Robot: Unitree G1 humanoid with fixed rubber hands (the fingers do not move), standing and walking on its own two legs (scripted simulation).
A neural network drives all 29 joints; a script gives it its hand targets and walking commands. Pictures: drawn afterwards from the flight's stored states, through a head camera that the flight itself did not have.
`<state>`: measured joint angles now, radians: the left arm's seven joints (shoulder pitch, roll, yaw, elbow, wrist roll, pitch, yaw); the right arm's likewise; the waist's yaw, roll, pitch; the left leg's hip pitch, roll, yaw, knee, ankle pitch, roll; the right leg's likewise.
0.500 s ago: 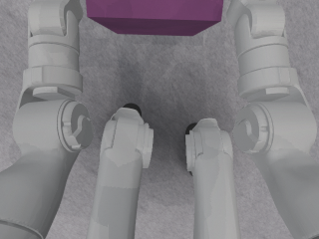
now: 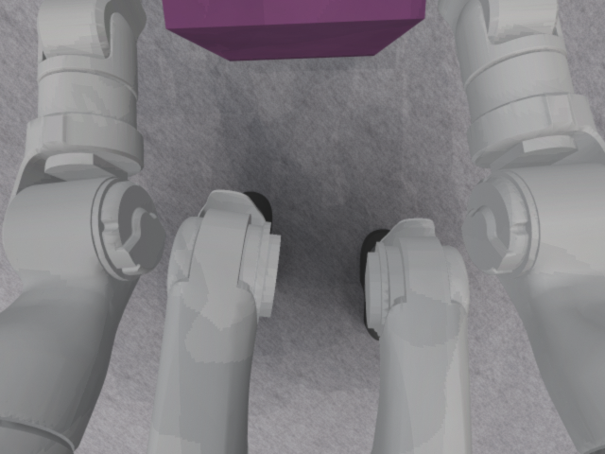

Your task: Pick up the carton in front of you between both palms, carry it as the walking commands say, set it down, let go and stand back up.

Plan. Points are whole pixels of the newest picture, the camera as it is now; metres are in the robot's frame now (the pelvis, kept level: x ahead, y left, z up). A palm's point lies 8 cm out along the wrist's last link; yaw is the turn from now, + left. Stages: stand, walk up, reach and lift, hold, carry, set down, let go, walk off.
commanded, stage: set down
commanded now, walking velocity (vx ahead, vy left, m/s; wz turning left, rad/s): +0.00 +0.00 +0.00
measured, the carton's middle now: out of the picture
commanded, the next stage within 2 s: let go in 1.98 s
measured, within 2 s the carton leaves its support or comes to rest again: neither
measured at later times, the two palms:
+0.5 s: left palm out of the picture +0.52 +0.25 -0.18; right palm out of the picture +0.58 -0.06 -0.18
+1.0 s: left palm out of the picture +0.54 +0.29 -0.18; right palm out of the picture +0.59 -0.10 -0.19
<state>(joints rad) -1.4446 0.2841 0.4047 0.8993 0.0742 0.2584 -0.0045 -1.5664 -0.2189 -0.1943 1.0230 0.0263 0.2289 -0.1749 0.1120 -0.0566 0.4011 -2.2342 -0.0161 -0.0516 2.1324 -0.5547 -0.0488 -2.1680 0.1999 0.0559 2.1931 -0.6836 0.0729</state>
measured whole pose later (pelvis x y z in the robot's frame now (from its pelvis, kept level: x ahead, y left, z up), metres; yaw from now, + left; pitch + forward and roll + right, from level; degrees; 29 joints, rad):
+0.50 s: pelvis -0.01 +0.00 -0.01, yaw +0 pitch +33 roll +1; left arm -1.51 0.31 0.51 0.94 0.15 0.23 -0.12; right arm -1.62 -0.22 -0.30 1.03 -0.06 0.19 -0.04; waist 0.10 -0.05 0.52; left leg -2.19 -0.01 -0.05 2.17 -0.56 -0.05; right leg -2.13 0.17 0.04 2.24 -0.68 0.05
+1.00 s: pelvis +0.00 +0.01 -0.02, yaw +0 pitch +34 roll +0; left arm -1.57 0.48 0.26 1.16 -0.17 0.07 0.03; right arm -1.61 -0.41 0.02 1.05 0.23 0.14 -0.13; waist 0.09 -0.02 0.51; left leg -2.23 0.02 -0.01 2.20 -0.56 -0.01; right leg -2.17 0.12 0.04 2.26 -0.69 0.05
